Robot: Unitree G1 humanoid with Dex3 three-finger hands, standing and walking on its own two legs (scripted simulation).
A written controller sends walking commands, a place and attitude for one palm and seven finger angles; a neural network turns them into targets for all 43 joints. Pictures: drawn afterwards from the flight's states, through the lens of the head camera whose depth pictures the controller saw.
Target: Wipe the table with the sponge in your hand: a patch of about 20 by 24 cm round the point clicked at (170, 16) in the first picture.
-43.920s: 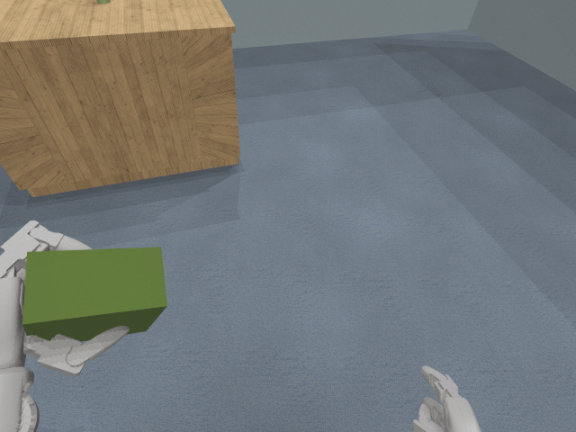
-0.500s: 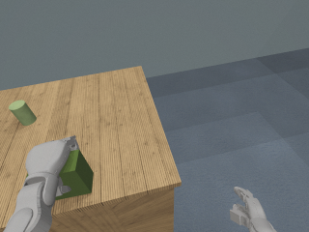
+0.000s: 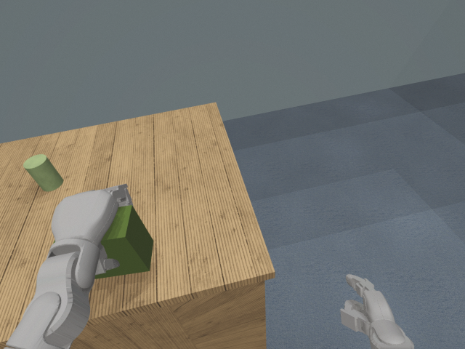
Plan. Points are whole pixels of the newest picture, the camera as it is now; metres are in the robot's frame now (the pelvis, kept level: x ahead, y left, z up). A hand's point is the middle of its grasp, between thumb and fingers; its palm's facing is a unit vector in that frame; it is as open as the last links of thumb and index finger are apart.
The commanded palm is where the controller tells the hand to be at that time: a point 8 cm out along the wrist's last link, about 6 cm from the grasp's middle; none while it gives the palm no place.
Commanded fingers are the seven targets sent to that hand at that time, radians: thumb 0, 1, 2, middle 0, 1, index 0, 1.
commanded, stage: lift the sponge slowly off the table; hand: left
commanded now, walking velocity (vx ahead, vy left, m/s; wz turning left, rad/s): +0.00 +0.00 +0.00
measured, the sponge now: (113, 249) +0.25 +0.26 +0.05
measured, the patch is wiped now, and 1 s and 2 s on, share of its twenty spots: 1.00 1.00 1.00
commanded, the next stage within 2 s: bring the sponge back beside the body in 1.14 s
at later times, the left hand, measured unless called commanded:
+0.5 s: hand (93, 216) +0.26 +0.26 +0.14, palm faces +0.10 -0.05 -0.99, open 10.4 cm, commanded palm +0.22 +0.27 +0.21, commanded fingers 0.00 0.10 1.30 -1.20 -1.60 -1.20 -1.60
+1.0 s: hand (75, 204) +0.25 +0.28 +0.17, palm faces +0.14 -0.06 -0.99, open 10.4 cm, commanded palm +0.21 +0.28 +0.25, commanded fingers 0.00 0.10 1.30 -1.20 -1.60 -1.20 -1.60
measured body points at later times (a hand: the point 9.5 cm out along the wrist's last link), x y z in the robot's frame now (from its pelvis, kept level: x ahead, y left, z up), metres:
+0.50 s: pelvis +0.00 -0.01 +0.00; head -0.01 -0.06 +0.45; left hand +0.25 +0.26 +0.19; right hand +0.25 -0.22 -0.08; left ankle +0.04 +0.13 -0.74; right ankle -0.04 -0.12 -0.74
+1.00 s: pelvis -0.01 +0.00 +0.00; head -0.02 -0.05 +0.45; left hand +0.24 +0.28 +0.23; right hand +0.25 -0.20 -0.08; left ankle +0.04 +0.13 -0.74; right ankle -0.04 -0.12 -0.74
